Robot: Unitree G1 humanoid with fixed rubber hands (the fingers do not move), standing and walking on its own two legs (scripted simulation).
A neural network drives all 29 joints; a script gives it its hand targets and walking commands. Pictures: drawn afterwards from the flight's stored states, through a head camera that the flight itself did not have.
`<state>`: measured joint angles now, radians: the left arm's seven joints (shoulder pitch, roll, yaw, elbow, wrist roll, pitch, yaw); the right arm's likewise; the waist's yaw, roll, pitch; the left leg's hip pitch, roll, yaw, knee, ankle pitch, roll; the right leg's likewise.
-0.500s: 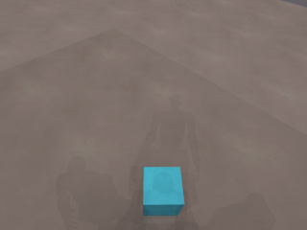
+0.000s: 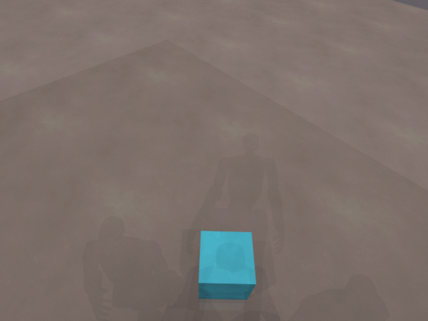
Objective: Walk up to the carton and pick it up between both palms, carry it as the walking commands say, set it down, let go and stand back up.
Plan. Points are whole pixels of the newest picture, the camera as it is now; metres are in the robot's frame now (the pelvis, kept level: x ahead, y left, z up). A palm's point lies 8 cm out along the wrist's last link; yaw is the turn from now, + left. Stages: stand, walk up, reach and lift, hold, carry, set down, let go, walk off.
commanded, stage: walk up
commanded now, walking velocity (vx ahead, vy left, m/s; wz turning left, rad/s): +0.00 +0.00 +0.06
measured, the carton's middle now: (224, 266) +0.41 -0.06 -0.65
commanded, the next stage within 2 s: stand in 0.16 s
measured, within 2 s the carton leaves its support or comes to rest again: neither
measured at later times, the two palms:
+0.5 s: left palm out of the picture +0.12 +0.23 -0.14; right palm out of the picture +0.11 -0.25 -0.14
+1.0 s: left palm (125, 316) +0.15 +0.19 -0.17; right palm (325, 320) +0.15 -0.24 -0.17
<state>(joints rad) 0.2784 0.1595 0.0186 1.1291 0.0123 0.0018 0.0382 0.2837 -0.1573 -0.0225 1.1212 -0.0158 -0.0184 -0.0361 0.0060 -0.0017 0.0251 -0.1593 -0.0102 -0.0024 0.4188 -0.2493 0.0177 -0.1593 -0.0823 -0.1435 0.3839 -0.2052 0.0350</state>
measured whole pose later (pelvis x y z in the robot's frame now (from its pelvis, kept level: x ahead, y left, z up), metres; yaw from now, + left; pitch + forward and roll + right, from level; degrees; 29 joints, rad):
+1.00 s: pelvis -0.04 -0.02 -0.07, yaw -3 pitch +18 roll +0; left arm 0.03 0.12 0.10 0.42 0.00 0.45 -0.02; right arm -0.02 -0.15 -0.08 0.46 -0.04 0.45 0.03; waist 0.02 0.00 -0.06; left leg -0.85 0.04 0.03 0.95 -0.41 -0.01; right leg -0.89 -0.05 -0.06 0.94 -0.36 -0.01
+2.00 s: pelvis -0.08 -0.02 -0.12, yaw -2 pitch +45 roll +3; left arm -1.02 0.17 0.31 0.81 -0.03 0.12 0.10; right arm -1.13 -0.35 -0.27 0.98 -0.01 0.11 0.06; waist 0.02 -0.01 -0.07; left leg -1.52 0.03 0.05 1.07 -0.32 -0.02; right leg -1.58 -0.05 -0.03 1.07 -0.27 -0.03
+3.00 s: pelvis -0.12 -0.02 -0.35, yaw +0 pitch +43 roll +4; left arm -1.29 0.26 0.17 1.01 -0.19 0.08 0.17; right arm -1.39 -0.43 -0.08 1.13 0.19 0.08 -0.07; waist 0.01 0.01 0.15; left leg -2.17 0.03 0.02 1.98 -0.56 -0.03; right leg -2.24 -0.07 0.00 1.97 -0.49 -0.05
